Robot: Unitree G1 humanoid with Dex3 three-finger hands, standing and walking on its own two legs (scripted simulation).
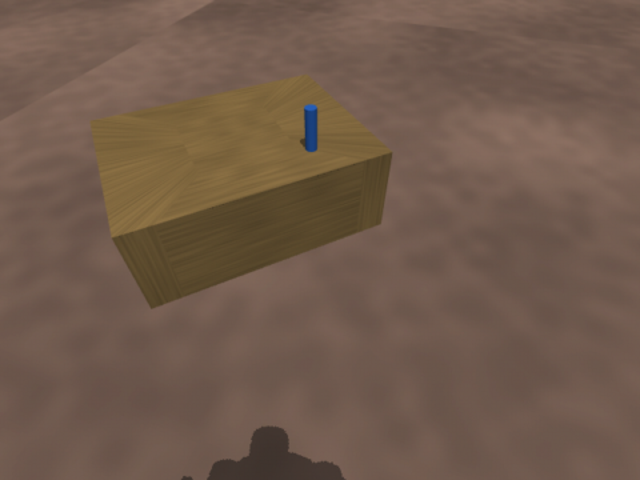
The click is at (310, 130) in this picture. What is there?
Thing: slim round
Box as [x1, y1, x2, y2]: [304, 104, 316, 151]
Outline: 309,104 304,107 305,148 308,151 313,151 316,149 316,106
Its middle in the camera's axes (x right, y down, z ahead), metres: -0.03 -0.41 +1.46
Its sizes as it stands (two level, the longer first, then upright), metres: 0.046 0.046 0.173
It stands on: a support 0.39 m high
